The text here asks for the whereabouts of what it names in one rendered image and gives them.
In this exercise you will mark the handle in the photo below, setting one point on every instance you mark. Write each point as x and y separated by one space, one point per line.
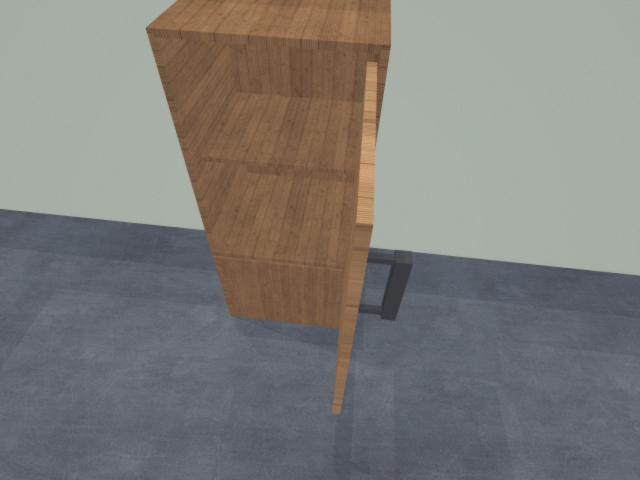
401 264

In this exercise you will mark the cupboard door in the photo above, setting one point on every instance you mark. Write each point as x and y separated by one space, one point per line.
359 235

